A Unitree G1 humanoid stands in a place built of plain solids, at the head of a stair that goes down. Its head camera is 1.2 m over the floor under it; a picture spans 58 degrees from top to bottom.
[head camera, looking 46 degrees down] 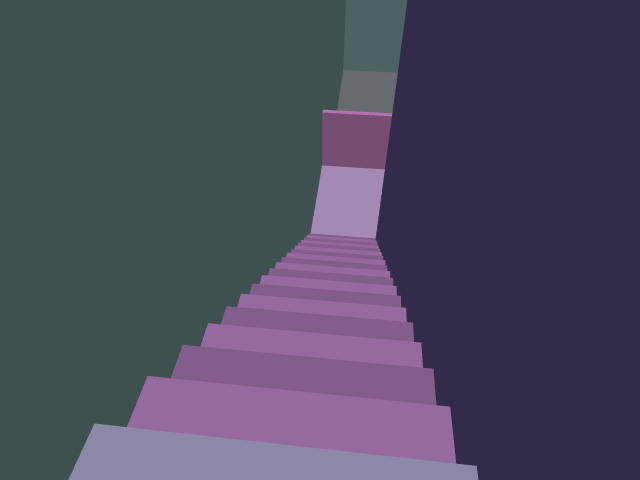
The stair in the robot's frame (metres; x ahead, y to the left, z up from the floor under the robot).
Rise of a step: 0.19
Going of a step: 0.24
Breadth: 1.02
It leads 6 degrees to the right of straight ahead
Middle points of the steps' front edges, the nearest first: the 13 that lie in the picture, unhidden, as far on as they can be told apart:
0.41 0.11 0.00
0.64 0.08 -0.19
0.88 0.06 -0.39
1.11 0.03 -0.58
1.35 0.01 -0.78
1.58 -0.02 -0.97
1.82 -0.04 -1.17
2.05 -0.06 -1.36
2.29 -0.09 -1.56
2.52 -0.11 -1.75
2.76 -0.14 -1.95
2.99 -0.16 -2.14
3.23 -0.19 -2.34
